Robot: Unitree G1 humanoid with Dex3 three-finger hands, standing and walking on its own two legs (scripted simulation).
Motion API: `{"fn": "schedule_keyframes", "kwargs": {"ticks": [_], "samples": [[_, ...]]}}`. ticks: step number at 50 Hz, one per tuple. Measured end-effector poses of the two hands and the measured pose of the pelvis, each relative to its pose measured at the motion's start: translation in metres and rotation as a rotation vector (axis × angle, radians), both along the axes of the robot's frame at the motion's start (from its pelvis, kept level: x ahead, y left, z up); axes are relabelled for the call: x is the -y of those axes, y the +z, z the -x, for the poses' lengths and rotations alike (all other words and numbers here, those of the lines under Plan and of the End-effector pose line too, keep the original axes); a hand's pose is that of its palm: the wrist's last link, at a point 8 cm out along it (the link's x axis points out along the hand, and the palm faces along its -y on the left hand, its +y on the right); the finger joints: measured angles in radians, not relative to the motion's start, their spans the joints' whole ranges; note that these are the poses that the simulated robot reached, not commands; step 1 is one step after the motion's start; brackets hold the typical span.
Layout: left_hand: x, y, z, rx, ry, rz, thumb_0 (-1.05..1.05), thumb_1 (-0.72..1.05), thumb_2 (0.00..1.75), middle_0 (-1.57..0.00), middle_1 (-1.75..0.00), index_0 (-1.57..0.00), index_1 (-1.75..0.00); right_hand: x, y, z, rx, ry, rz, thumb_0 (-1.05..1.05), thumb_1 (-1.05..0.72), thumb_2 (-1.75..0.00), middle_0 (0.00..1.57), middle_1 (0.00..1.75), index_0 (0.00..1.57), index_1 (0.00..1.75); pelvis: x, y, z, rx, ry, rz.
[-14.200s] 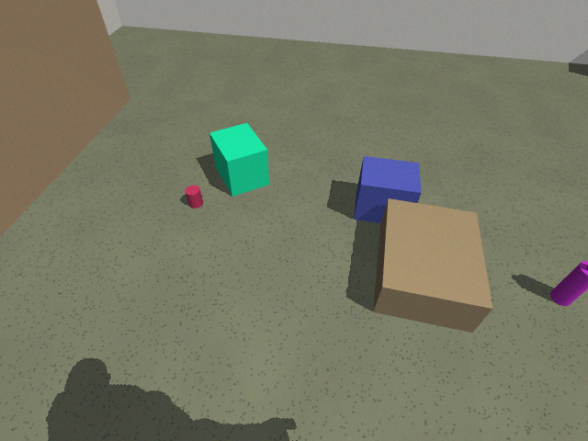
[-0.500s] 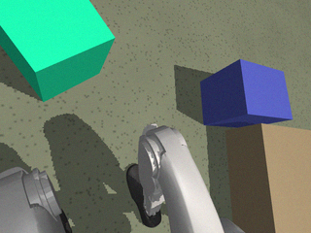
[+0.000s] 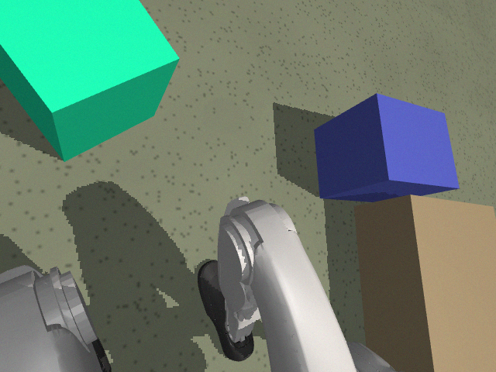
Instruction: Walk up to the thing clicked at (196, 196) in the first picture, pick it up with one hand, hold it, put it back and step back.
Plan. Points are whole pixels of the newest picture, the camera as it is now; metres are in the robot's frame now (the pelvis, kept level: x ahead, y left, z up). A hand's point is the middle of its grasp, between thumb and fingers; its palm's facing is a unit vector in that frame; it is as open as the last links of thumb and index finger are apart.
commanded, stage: close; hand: left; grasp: from above
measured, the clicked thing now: out of the picture +0.45 +0.32 -0.25
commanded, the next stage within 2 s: settle in 0.62 s
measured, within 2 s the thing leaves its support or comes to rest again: leaves its support in 1.08 s
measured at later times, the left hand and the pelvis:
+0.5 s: hand out of the picture +0.44 +0.31 -0.22, palm faces -0.43 -0.16 -0.89, open 9.9 cm; pelvis +0.00 +0.00 +0.00, yaw +0 degrees
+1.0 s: hand out of the picture +0.44 +0.32 -0.22, palm faces -0.42 -0.16 -0.89, open 9.4 cm; pelvis +0.00 +0.00 +0.00, yaw +0 degrees
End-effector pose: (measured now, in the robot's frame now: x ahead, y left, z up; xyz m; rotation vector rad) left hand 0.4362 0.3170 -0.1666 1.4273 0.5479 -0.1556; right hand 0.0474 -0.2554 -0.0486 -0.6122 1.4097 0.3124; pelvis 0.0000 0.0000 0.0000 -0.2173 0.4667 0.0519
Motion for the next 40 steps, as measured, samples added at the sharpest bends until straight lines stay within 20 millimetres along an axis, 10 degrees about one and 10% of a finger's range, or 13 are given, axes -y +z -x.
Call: {"fn": "schedule_keyframes", "kwargs": {"ticks": [40], "samples": [[-0.0011, 0.0031, -0.0063, -0.007, 0.001, -0.001, 0.01, 0.02, 0.67, -0.68, -0.75, -0.59, -0.77, -0.0025, 0.0015, 0.0045, -0.004, 0.0, -0.005, 0.0, -0.91, -0.9, 0.2, 0.3, 0.19, 0.29, 0.0008, 0.0013, 0.001, 0.003, -0.001, 0.0]]}}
